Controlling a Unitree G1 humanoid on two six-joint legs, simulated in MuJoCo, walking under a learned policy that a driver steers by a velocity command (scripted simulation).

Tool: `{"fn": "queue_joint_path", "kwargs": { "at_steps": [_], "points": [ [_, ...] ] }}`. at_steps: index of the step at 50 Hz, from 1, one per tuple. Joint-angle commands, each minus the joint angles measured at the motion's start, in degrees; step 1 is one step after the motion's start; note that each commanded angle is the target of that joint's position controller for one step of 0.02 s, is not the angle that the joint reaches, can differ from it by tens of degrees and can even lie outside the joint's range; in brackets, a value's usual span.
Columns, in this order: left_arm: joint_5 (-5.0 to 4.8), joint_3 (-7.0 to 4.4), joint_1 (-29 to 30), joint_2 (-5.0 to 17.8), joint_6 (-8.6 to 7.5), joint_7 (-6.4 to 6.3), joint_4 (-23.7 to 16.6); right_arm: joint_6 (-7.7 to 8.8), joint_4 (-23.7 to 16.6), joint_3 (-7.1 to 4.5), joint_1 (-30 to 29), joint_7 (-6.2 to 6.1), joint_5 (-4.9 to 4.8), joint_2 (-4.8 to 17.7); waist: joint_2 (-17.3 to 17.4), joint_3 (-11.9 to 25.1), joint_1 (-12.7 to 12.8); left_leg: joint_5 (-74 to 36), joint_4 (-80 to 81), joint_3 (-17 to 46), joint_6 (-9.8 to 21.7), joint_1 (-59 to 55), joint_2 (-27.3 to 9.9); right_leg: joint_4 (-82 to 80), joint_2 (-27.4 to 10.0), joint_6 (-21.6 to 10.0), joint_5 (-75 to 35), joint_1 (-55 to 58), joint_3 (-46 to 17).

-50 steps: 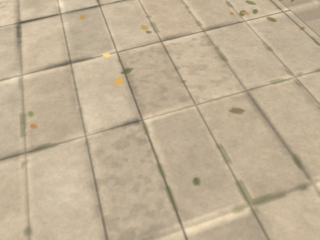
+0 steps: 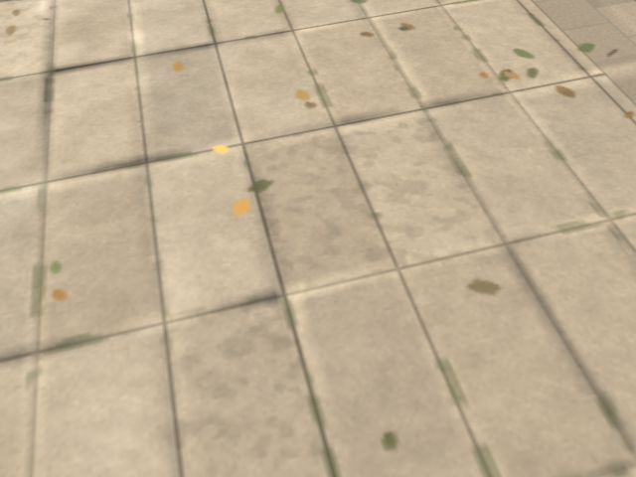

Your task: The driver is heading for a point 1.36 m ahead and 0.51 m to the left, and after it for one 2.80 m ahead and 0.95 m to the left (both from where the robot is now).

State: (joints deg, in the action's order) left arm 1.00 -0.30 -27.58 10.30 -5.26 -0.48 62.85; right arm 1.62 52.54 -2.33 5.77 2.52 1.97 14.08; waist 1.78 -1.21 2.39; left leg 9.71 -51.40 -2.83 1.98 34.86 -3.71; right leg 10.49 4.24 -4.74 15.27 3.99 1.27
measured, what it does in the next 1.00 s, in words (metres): walks ahead, turning left: left foot, then right foot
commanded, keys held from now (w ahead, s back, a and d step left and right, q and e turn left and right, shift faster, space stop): w+q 0.68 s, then q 0.32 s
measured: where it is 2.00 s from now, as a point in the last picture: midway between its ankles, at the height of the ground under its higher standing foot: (269, 419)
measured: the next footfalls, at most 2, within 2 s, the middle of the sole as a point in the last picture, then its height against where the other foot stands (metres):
left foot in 0.18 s outside the picture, level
right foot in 0.72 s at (357, 421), level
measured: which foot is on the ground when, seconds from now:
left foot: up 0.00-0.16, down 0.18-0.74, up 0.76-1.00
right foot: down 0.00-0.20, up 0.22-0.70, down 0.72-1.00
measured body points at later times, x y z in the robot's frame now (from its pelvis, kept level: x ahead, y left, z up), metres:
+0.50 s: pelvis +0.28 +0.05 +0.00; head +0.30 +0.07 +0.45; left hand +0.40 +0.32 -0.12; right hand +0.30 -0.22 -0.13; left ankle +0.23 +0.08 -0.74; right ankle +0.46 -0.11 -0.67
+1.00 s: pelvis +0.51 +0.05 +0.00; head +0.56 +0.06 +0.45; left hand +0.45 +0.33 -0.12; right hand +0.76 -0.13 -0.13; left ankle +0.48 +0.17 -0.66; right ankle +0.58 -0.02 -0.74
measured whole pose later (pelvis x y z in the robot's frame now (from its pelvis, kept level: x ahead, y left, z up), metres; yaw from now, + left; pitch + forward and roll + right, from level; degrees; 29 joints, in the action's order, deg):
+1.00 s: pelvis +0.51 +0.05 +0.00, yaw +31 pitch +1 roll +0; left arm 1.3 -1.7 -14.1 14.0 -3.6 -1.1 46.5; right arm -2.1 44.6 -5.1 10.2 1.6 1.6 17.8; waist 2.5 -5.2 0.1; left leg 18.2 -62.3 1.3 -0.2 34.2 1.0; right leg 22.0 -0.9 -2.7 9.7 -13.0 8.2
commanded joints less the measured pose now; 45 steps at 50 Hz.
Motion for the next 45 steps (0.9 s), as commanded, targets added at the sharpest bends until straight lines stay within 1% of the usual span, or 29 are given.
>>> {"fn": "queue_joint_path", "kwargs": {
  "at_steps": [1,3,5,7,8,9,10,11,12,13,14,15,16,18,20,22,25,31,33,35,36,37,38,39,40,41,42,43,45],
  "points": [
    [0.13,-1.0,-2.12,7.78,-0.56,-0.42,-1.0,0.48,-5.95,0.8,-9.52,0.05,-0.61,0.66,-6.89,-6.66,0.34,-4.07,9.64,-3.57,0.05,2.36,1.94,-3.52,-13.4,-5.69,-29.08,-3.67,-4.62],
    [0.29,-0.99,-2.46,8.02,-0.7,-0.61,-0.43,0.43,-6.67,0.92,-10.52,-0.14,-0.86,0.95,-7.29,-6.99,0.11,-5.24,14.27,-4.48,1.97,-1.78,3.03,-3.73,-14.69,-5.24,-33.07,-3.27,-2.6],
    [0.25,-1.06,-1.09,8.5,-0.94,-0.89,-0.42,0.61,-6.33,0.43,-7.9,-0.61,-0.83,2.14,-6.97,-5.31,-1.99,-4.65,16.39,-4.92,4.63,-7.16,5.0,0.72,-15.83,-4.11,-46.72,-0.94,0.07],
    [0.55,-1.55,0.44,9.95,-0.58,-1.33,-0.82,1.22,-3.27,-0.69,1.9,-1.14,-0.64,4.04,-7.15,0.58,-6.39,-1.43,17.27,-5.33,7.01,-16.36,8.15,14.54,-16.11,-2.76,-60.41,1.74,2.55],
    [0.52,-1.83,1.42,10.68,-0.13,-1.38,-1.29,1.59,-0.23,-1.45,10.36,-1.4,-0.48,4.9,-6.48,4.77,-9.78,-2.36,20.85,-5.42,8.23,-25.34,9.41,25.59,-15.27,-1.95,-58.72,-0.22,3.89],
    [0.53,-1.76,1.69,10.63,-0.05,-1.25,-2.19,1.68,2.0,-2.63,18.05,-1.93,0.38,7.66,-4.43,8.35,-12.67,2.21,22.24,1.84,10.49,-37.22,4.2,39.78,-13.65,-1.08,-45.28,-10.05,5.01],
    [-0.06,-0.94,-1.04,5.26,-0.25,-0.39,-4.35,1.39,1.91,-4.09,21.33,-2.35,1.03,13.33,6.7,12.73,-9.91,7.79,25.64,28.93,17.59,-49.64,-11.56,62.55,-4.58,1.21,-6.29,-28.81,6.42],
    [0.21,-1.83,-0.52,7.58,-0.59,0.33,-5.29,0.78,2.08,-4.28,18.43,-1.56,-1.02,13.52,7.72,15.39,-8.2,11.04,35.87,49.06,22.62,-51.9,-15.92,72.63,0.12,1.08,11.89,-39.91,-2.73],
    [0.54,-2.25,5.54,9.37,-1.07,0.55,-7.65,0.72,0.92,-3.91,12.17,-1.48,-1.77,11.44,3.53,6.43,-5.91,14.64,37.54,41.31,20.68,-44.71,-14.31,71.77,-4.31,0.28,6.3,-44.72,-5.29],
    [0.52,-2.33,9.14,9.98,-1.75,0.72,-8.81,0.92,0.19,-3.19,9.18,-1.41,-1.81,8.04,-1.33,1.5,-5.0,9.94,39.24,34.43,18.82,-36.09,-12.64,67.71,-6.71,0.42,1.43,-43.2,-4.77],
    [0.67,-2.38,10.31,9.12,-1.66,0.63,-9.18,1.28,0.03,-2.75,7.68,-1.54,-1.48,6.29,-3.91,-1.05,-2.92,3.29,40.09,29.77,16.89,-29.88,-9.97,63.57,-8.33,0.92,0.04,-40.04,-4.86],
    [1.28,-2.31,10.05,8.48,-0.82,0.59,-9.81,1.67,0.26,-2.32,7.49,-1.88,-1.52,5.15,-3.88,-1.55,-1.13,-3.16,40.19,26.0,15.65,-25.51,-7.62,60.28,-9.2,1.96,0.2,-36.72,-5.01],
    [1.67,-2.17,9.53,7.44,0.23,0.71,-10.09,2.14,0.45,-2.12,7.95,-2.04,-1.55,4.87,-3.21,-0.78,-0.22,-6.93,40.27,23.07,15.08,-23.31,-6.19,57.79,-9.57,2.94,0.67,-34.3,-4.87],
    [1.94,-2.02,10.81,6.41,1.71,0.82,-11.46,2.91,0.9,-2.42,10.49,-2.17,-1.74,6.27,-2.15,-0.47,0.0,-11.4,40.34,20.0,15.11,-21.11,-4.38,53.55,-9.5,4.62,0.28,-33.95,-3.42],
    [1.98,-2.03,16.02,6.59,2.38,0.94,-13.94,2.86,0.92,-2.69,12.75,-2.35,-1.91,7.44,-1.09,-1.92,-1.15,-9.85,41.52,19.1,14.25,-20.37,-2.93,48.01,-9.75,6.18,-4.06,-36.86,-2.25],
    [1.78,-2.11,22.16,7.1,2.62,1.08,-16.52,2.54,1.05,-2.66,15.87,-2.36,-1.95,7.18,-0.24,-2.98,-3.34,-10.61,41.8,19.75,12.67,-22.39,-2.29,41.94,-9.64,7.35,-9.13,-40.4,-1.7],
    [1.42,-1.92,27.93,7.14,2.66,1.53,-19.08,2.06,1.02,-2.78,19.93,-2.53,-1.81,7.21,0.81,-1.97,-6.01,-15.23,39.68,20.25,10.3,-27.84,-1.69,35.53,-8.42,7.79,-14.54,-42.62,-1.81],
    [0.66,-1.09,36.77,7.53,1.89,1.92,-24.18,1.45,0.27,-3.05,24.23,-3.47,-0.74,7.97,2.58,-1.84,-8.79,-25.03,33.82,23.58,10.39,-37.0,-2.82,25.86,-5.15,6.75,-12.23,-43.04,-1.81],
    [0.37,-1.27,34.04,8.66,1.28,1.77,-24.43,1.48,-0.82,-3.39,21.95,-3.94,-0.64,8.96,3.46,-1.27,-6.5,-27.9,31.17,24.63,8.83,-35.79,-3.14,20.86,-4.1,5.46,-10.0,-35.65,-2.54],
    [0.25,-2.44,22.79,11.51,0.35,0.73,-21.46,1.94,-1.9,-3.71,18.55,-3.5,-0.94,10.13,2.57,3.4,-1.24,-38.29,20.24,23.17,5.75,-31.91,0.23,15.37,-1.53,3.21,-8.91,-18.47,-1.89],
    [1.03,-3.14,14.56,13.69,-0.73,-0.16,-20.13,2.55,-2.6,-3.63,17.26,-2.96,-1.93,9.49,0.52,8.44,2.85,-33.5,8.71,20.92,3.93,-26.0,3.75,13.16,-6.45,1.2,-13.82,-5.37,-5.33],
    [2.46,-3.99,5.88,18.25,-0.94,-1.3,-19.94,2.96,-5.17,-2.42,18.65,-3.18,-3.07,4.46,-7.47,17.88,4.12,-4.19,-7.63,14.94,2.64,-16.69,7.28,16.78,-23.53,-1.32,-25.49,9.32,-18.65],
    [1.6,-4.94,8.56,20.57,0.25,-0.96,-20.46,2.05,-6.39,-2.67,25.89,-3.94,-4.47,4.45,-20.08,25.79,-0.58,26.46,-20.8,9.47,1.5,-5.53,14.18,13.81,-33.84,-9.75,-36.28,16.18,-39.92],
    [0.76,-4.06,12.96,14.36,1.13,-0.56,-21.93,0.59,-3.72,-3.31,25.58,-4.6,-2.2,8.55,-7.34,18.29,-2.63,21.58,-24.51,9.81,1.37,-2.33,7.89,14.08,-30.89,-9.13,-35.01,7.94,-34.23],
    [0.31,-2.6,15.68,9.25,1.12,-0.52,-22.34,0.08,-4.04,-3.5,20.52,-4.02,-1.35,8.31,-2.98,10.64,-2.17,17.82,-23.27,8.7,0.54,-2.55,6.88,13.29,-26.97,-7.88,-39.03,0.34,-24.29],
    [0.64,-1.9,16.76,7.43,1.11,-0.46,-21.97,-0.37,-4.81,-3.49,18.45,-3.54,-1.19,6.97,-2.38,6.81,-3.06,16.11,-21.26,8.01,-0.21,-2.89,5.31,11.57,-24.03,-6.21,-42.57,-4.77,-17.47],
    [0.39,-1.74,16.12,7.26,0.87,-0.71,-21.28,-1.15,-5.49,-3.52,16.62,-2.85,-0.39,6.25,-5.17,4.86,-3.39,14.71,-18.77,7.89,-0.78,-3.05,3.88,10.09,-21.84,-5.33,-42.93,-7.67,-13.14],
    [0.35,-1.96,16.01,8.05,0.76,-0.69,-20.81,-2.09,-5.5,-3.38,17.27,-2.22,-0.16,5.33,-7.57,4.06,-4.04,13.95,-18.78,6.83,-1.39,-4.49,4.19,9.04,-20.45,-4.97,-43.87,-10.36,-9.91],
    [0.15,-2.35,15.1,9.15,0.22,-0.48,-20.39,-3.02,-6.56,-3.39,16.8,-1.45,-0.39,4.96,-8.47,5.39,-4.83,12.1,-18.24,6.13,-1.85,-5.11,4.97,8.28,-20.25,-5.94,-47.65,-11.51,-6.73]
  ]
}}
Velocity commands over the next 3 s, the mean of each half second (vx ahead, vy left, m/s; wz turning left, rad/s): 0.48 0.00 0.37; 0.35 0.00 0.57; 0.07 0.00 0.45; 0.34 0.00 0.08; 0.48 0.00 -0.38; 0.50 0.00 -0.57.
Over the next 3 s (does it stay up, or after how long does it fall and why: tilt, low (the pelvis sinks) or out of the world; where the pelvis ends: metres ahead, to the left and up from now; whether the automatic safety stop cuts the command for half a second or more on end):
stays up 1.04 0.49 0.00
